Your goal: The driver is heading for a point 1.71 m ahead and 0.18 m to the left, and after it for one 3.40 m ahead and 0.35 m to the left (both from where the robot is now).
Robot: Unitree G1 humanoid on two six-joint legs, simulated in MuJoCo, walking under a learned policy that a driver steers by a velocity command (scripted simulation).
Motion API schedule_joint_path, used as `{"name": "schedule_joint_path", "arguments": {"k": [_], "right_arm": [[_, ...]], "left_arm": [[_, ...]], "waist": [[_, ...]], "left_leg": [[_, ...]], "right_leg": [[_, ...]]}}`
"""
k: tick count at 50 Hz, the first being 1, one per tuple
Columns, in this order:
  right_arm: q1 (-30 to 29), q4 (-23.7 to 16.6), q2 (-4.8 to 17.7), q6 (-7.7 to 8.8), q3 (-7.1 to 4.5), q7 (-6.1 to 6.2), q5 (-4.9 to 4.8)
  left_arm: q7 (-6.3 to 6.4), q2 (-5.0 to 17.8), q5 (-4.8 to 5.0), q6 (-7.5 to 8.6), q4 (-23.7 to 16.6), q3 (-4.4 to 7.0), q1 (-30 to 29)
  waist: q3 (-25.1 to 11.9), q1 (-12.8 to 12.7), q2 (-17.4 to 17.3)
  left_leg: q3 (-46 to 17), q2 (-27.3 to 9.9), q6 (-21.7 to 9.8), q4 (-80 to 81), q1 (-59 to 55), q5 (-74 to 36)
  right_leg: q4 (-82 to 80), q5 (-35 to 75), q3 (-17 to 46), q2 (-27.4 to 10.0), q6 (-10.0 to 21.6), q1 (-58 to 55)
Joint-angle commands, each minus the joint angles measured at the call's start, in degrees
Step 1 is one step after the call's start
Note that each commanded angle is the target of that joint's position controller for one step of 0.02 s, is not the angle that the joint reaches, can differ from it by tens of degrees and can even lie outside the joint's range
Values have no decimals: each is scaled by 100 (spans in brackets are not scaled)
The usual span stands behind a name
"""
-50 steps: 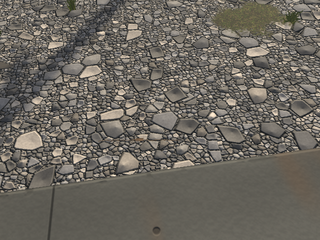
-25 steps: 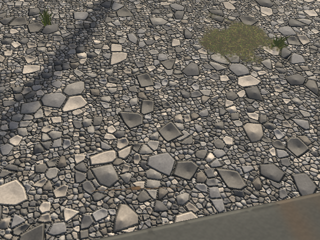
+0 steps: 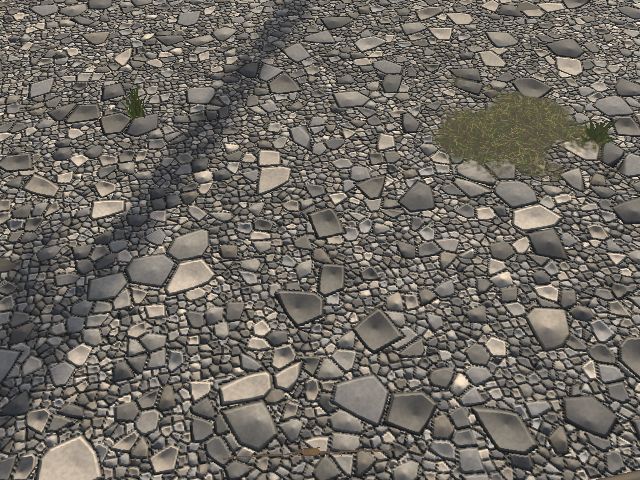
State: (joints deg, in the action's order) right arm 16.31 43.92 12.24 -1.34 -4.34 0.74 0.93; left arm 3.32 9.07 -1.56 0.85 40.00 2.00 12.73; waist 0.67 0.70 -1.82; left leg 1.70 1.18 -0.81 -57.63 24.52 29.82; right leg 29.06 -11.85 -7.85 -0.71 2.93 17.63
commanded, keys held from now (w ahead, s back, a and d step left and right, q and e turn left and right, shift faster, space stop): q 0.40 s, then no key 0.08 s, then e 0.24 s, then w+e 0.28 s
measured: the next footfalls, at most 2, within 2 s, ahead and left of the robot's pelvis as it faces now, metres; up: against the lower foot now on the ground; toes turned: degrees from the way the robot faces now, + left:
left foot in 0.26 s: +0.03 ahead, +0.14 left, +0.00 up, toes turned +10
right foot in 0.70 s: +0.09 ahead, -0.05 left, +0.00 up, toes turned +14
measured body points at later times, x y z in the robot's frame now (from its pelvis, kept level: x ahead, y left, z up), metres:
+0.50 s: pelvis -0.01 +0.06 +0.01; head +0.01 +0.09 +0.46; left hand +0.08 +0.35 -0.11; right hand +0.18 -0.16 -0.08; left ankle -0.01 +0.13 -0.73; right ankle +0.04 -0.08 -0.65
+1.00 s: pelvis +0.05 +0.06 +0.01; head +0.05 +0.07 +0.46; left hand +0.16 +0.34 -0.10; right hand +0.15 -0.20 -0.10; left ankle +0.00 +0.14 -0.73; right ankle +0.06 -0.05 -0.68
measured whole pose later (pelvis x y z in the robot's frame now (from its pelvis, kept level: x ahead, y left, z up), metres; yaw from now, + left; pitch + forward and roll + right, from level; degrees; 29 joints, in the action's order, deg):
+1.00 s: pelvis +0.05 +0.06 +0.01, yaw +5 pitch +2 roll +0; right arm 20.4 39.2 14.1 3.5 -3.8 0.9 2.1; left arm -2.0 14.8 -1.2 -0.7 39.8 5.4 14.0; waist -2.8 2.5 0.8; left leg 3.2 2.1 -3.5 -24.1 10.1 16.3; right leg 54.8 -21.5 2.5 2.8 2.6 28.3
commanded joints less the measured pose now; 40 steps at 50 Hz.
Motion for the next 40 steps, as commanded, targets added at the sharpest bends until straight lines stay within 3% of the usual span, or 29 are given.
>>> {"name": "schedule_joint_path", "arguments": {"k": [1,4,7,9,11,12,13,14,15,16,17,19,21,24,28,31,33,34,35,36,37,39,40], "right_arm": [[112,-459,457,-59,-208,-22,71],[-117,-661,392,-175,-190,-77,29],[-511,-952,284,-216,-87,-200,-2],[-525,-1053,351,-199,-75,-236,-27],[-107,-983,370,-116,-77,-228,-23],[140,-914,540,-27,-110,-212,21],[274,-1073,1064,70,-203,-170,88],[154,-1326,1779,59,-447,-52,49],[131,-1309,1545,19,-434,14,27],[-101,-1335,1222,3,-298,55,30],[-427,-1410,1054,-21,-219,57,45],[-606,-1491,849,36,-149,65,27],[-331,-1434,799,143,-128,66,7],[-133,-1380,673,230,-62,108,18],[-97,-1206,277,328,138,98,89],[-123,-1021,334,322,158,17,142],[-371,-1010,484,296,118,24,42],[-279,-972,510,313,99,51,11],[-261,-1007,483,347,93,77,3],[-28,-1116,322,365,108,72,-42],[-242,-1061,318,314,129,74,-8],[-505,-1152,395,320,82,18,111],[-536,-1169,377,326,70,-48,106]], "left_arm": [[72,620,-14,95,-475,167,-186],[44,702,-45,126,-494,185,-135],[-28,976,-84,90,-499,264,-86],[-92,1181,-113,32,-488,329,-38],[-147,1268,-40,-47,-453,363,-124],[-190,1181,-66,-112,-344,374,112],[-261,800,-82,-191,-471,287,245],[-220,728,5,-243,-935,236,-273],[-202,862,24,-263,-926,257,-542],[-200,939,99,-236,-881,281,-666],[-213,880,126,-191,-813,259,-668],[-255,980,-2,-201,-631,310,-483],[-240,865,-43,-267,-584,270,-460],[-216,764,14,-342,-534,211,-514],[-276,487,23,-360,-349,81,-487],[-333,471,89,-340,-209,71,-327],[-328,460,96,-255,-194,83,-201],[-314,557,45,-178,-256,95,-248],[-286,764,-22,-84,-349,127,-194],[-269,1257,3,-18,-459,227,-380],[-297,1194,133,-11,-365,287,-192],[-333,1185,101,-93,-306,379,250],[-347,1178,56,-132,-309,401,324]], "waist": [[-302,119,691],[-309,55,814],[-324,-92,1012],[-422,-147,1141],[-473,126,972],[-375,178,380],[-230,188,-1204],[-125,291,-1875],[-106,375,-1294],[39,228,-962],[11,64,-802],[-329,-24,-576],[-587,-1,-218],[-648,72,-280],[-499,122,-452],[-268,140,-631],[-184,-78,-433],[-190,-100,-187],[-316,-111,119],[-400,249,914],[-541,19,1306],[-338,-191,1339],[-156,-201,1316]], "left_leg": [[-321,-146,184,-1088,643,-387],[-234,-232,218,-735,704,-615],[-25,-330,84,434,307,-336],[235,-234,-30,1081,-131,-111],[483,-44,-159,2233,-1038,-1039],[93,-39,-204,3002,-1520,-1477],[-2070,-1402,-476,3989,-1928,-1701],[-3552,-2166,-1258,4236,-1339,-2507],[-3294,-1996,-1501,4281,-1223,-2064],[-2892,-1761,-1429,4210,-1075,-1741],[-2485,-1396,-1212,4146,-1097,-1794],[-2050,-1072,-1087,3857,-1321,-2947],[-2064,-1120,-1119,3766,-1676,-3490],[-2113,-1145,-1155,3858,-1871,-3361],[-1714,-1047,-1077,4163,-1509,-2634],[-1494,-973,-1042,4103,-987,-2199],[-1413,-899,-909,3751,-745,-2133],[-1383,-843,-734,3564,-604,-2295],[-1276,-739,-538,3217,-433,-2300],[-778,-179,-332,2858,-124,-1891],[-301,156,-172,2669,-265,-1176],[-23,297,-147,2190,111,-483],[-42,279,-179,2128,134,-372]], "right_leg": [[-1287,1032,1413,-1605,1086,-488],[-1183,899,1020,-1605,1081,-527],[-967,703,673,-1606,955,-480],[-768,606,531,-1636,879,-417],[-268,273,214,-1530,512,29],[362,-242,-152,-1279,121,456],[1820,-1725,-577,-716,-365,1593],[2627,-2381,257,-60,-591,2249],[3288,-2116,722,-171,-630,2232],[3538,-1692,855,-189,-635,2305],[3446,-1257,953,-244,-619,2251],[3662,-785,870,-132,-613,2090],[3760,-661,921,-84,-609,2181],[3474,-565,960,-76,-603,2170],[2056,-582,907,-151,-506,1178],[989,-926,713,41,-329,107],[-148,-338,578,166,-197,-493],[-564,138,834,55,-156,-786],[-668,756,1438,-393,-98,-1074],[-603,1849,2276,-986,167,-1182],[-845,1073,2782,-1173,613,-920],[-1294,-1435,3353,-1147,944,-882],[-1471,-2436,3480,-1074,999,-653]]}}
Keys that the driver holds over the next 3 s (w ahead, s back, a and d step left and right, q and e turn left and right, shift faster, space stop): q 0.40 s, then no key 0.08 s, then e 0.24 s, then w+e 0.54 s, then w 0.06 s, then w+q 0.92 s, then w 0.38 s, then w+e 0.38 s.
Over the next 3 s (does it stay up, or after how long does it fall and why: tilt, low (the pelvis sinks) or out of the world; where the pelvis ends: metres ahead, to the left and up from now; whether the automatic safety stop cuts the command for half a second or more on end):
stays up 1.13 0.12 0.00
